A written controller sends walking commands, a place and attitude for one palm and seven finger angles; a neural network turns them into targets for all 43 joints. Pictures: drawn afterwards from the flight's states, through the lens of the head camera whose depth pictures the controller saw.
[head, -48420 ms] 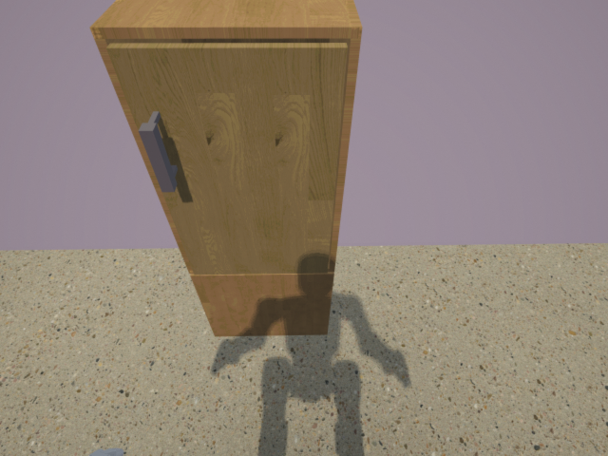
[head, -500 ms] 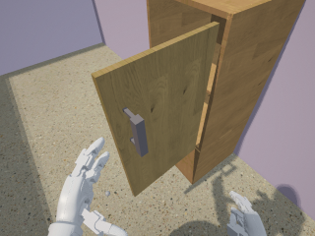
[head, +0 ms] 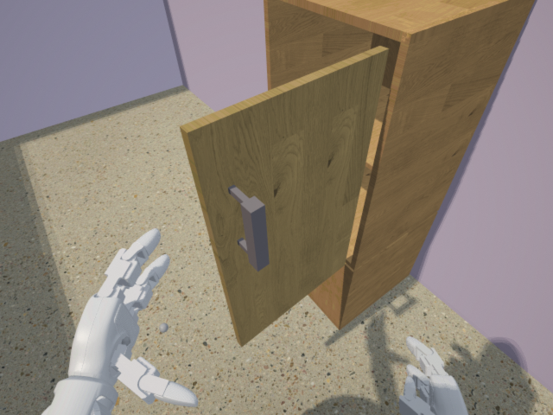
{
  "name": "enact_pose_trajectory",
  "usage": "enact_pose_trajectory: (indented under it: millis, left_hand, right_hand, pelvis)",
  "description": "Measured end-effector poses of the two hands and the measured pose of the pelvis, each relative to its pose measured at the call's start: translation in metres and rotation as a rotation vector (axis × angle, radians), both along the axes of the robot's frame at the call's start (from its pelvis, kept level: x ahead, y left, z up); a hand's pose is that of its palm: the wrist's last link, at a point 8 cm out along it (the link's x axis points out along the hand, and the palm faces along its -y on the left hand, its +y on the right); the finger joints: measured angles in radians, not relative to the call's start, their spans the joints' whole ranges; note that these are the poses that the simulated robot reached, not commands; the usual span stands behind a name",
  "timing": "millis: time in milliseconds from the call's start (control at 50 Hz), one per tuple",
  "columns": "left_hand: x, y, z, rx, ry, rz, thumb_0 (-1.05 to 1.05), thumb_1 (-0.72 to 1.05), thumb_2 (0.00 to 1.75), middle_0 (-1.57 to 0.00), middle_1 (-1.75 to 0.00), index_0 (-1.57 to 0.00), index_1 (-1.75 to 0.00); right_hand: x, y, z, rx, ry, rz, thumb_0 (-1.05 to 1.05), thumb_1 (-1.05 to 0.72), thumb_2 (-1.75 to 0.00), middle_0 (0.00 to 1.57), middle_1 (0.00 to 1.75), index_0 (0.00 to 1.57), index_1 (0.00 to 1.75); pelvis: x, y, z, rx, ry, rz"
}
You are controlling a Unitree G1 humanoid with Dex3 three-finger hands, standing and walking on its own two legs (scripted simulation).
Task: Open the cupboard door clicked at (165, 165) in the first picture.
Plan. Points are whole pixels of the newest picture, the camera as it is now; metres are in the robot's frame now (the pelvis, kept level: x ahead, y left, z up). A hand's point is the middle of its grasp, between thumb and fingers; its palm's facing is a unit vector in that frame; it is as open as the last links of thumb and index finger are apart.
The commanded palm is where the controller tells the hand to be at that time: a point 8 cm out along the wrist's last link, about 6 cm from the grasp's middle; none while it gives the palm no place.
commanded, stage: draw the hand back to the body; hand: left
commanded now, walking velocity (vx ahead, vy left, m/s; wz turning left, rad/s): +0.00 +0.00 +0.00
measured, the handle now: (247, 228) +0.36 +0.08 +0.11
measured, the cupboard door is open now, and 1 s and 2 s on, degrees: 93 93 93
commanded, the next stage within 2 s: step back with the hand held close in 1.28 s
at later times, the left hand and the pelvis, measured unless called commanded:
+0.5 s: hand (90, 303) +0.20 +0.22 +0.15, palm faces +0.29 -0.90 -0.34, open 13.9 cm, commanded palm +0.16 +0.27 +0.17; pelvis +0.01 +0.02 +0.03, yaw -1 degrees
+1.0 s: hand (34, 258) +0.23 +0.28 +0.20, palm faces +0.46 -0.79 -0.40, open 8.2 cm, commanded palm +0.17 +0.31 +0.20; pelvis +0.03 +0.02 +0.04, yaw -2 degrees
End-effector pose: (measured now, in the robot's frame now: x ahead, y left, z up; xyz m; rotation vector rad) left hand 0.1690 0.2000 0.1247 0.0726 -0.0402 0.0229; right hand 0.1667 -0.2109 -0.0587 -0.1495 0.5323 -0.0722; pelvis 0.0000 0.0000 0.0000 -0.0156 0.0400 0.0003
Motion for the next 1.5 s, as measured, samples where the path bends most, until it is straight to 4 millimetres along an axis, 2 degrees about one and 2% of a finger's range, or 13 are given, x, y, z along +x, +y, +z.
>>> enact_pose_trajectory:
  millis: [220,300,400,580,920,1000,1120,1420,1500]
  left_hand:
    - [-0.009,0.026,0.015,0.013,0.004,0.013,-0.01,-0.47,0.31,-0.16,-0.3,-0.15,-0.3]
    - [-0.01,0.04,0.026,0.164,0.0,0.127,-0.01,-0.39,0.34,-0.16,-0.3,-0.15,-0.3]
    - [-0.01,0.054,0.035,0.239,-0.003,0.229,-0.01,-0.25,0.4,-0.16,-0.3,-0.16,-0.3]
    - [0.001,0.076,0.05,0.308,-0.024,0.295,0.0,0.04,0.53,-0.18,-0.3,-0.17,-0.3]
    - [0.013,0.109,0.084,0.392,-0.113,0.41,0.01,0.63,0.78,-0.2,-0.3,-0.2,-0.3]
    - [0.013,0.112,0.087,0.392,-0.124,0.435,0.01,0.75,0.84,-0.21,-0.3,-0.2,-0.3]
    - [0.012,0.105,0.08,0.369,-0.098,0.423,0.01,0.85,0.88,-0.21,-0.3,-0.2,-0.3]
    - [0.007,0.099,0.081,0.371,-0.107,0.419,0.02,0.89,0.9,-0.21,-0.3,-0.21,-0.3]
    - [0.01,0.104,0.087,0.413,-0.133,0.404,0.02,0.89,0.9,-0.21,-0.3,-0.21,-0.3]
  right_hand:
    - [0.014,0.007,0.012,-0.019,-0.036,0.023,0.02,-0.91,-0.9,0.2,0.3,0.2,0.3]
    - [0.018,0.011,0.018,-0.042,-0.024,0.021,0.02,-0.91,-0.9,0.2,0.3,0.2,0.3]
    - [0.02,0.016,0.022,-0.053,0.01,0.024,0.02,-0.91,-0.9,0.2,0.3,0.2,0.3]
    - [0.021,0.02,0.02,-0.058,0.079,0.019,0.02,-0.91,-0.9,0.2,0.3,0.2,0.3]
    - [0.032,0.011,0.02,-0.058,0.124,-0.004,0.02,-0.91,-0.9,0.2,0.3,0.2,0.3]
    - [0.033,0.008,0.019,-0.055,0.13,-0.005,0.02,-0.91,-0.9,0.2,0.3,0.2,0.3]
    - [0.03,0.003,0.018,-0.057,0.138,-0.011,0.02,-0.91,-0.9,0.2,0.3,0.2,0.3]
    - [0.022,-0.005,0.018,-0.057,0.137,-0.025,0.02,-0.91,-0.9,0.2,0.3,0.2,0.3]
    - [0.018,-0.008,0.019,-0.057,0.15,-0.039,0.02,-0.91,-0.9,0.2,0.3,0.2,0.3]
  pelvis:
    - [0.004,0.007,0.007,-0.005,-0.026,0.008]
    - [0.005,0.008,0.013,-0.006,-0.05,-0.003]
    - [0.008,0.012,0.022,-0.006,-0.076,-0.009]
    - [0.017,0.019,0.032,0.001,-0.1,-0.024]
    - [0.028,0.018,0.037,0.003,-0.113,-0.036]
    - [0.028,0.016,0.037,0.003,-0.114,-0.035]
    - [0.026,0.013,0.038,0.004,-0.116,-0.036]
    - [0.021,0.006,0.038,0.002,-0.125,-0.038]
    - [0.016,0.007,0.038,-0.006,-0.091,-0.042]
